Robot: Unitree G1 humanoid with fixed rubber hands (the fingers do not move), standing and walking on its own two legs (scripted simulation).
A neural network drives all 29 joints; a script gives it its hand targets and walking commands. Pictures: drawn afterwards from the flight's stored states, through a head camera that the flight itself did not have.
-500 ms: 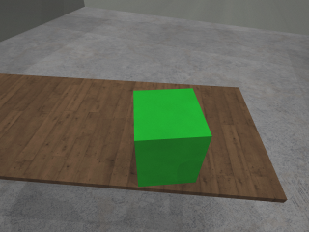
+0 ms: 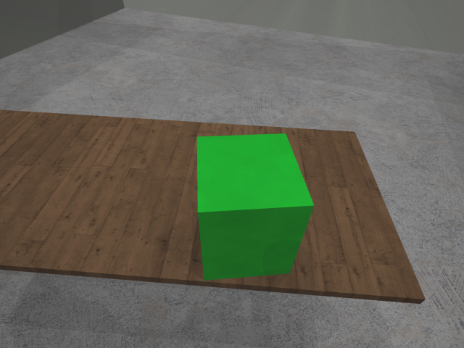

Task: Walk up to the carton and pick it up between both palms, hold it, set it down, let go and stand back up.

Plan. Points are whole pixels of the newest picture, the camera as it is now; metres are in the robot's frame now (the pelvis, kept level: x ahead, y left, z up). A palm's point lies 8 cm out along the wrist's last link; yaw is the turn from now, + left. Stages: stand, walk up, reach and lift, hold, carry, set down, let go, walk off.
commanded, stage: stand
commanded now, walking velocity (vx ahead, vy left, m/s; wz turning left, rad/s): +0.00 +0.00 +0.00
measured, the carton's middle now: (244, 207) +0.44 -0.02 -0.02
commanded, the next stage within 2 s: none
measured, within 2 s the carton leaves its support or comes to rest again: neither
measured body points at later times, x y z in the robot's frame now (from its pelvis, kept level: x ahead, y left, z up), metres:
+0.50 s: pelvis +0.00 -0.01 +0.00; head +0.01 +0.00 +0.45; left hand +0.07 +0.29 -0.13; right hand +0.08 -0.31 -0.13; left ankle +0.01 +0.12 -0.74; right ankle +0.02 -0.14 -0.74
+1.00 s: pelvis +0.01 -0.01 +0.00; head +0.01 -0.01 +0.45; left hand +0.09 +0.29 -0.12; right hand +0.09 -0.31 -0.12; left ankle +0.01 +0.12 -0.74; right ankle +0.02 -0.14 -0.74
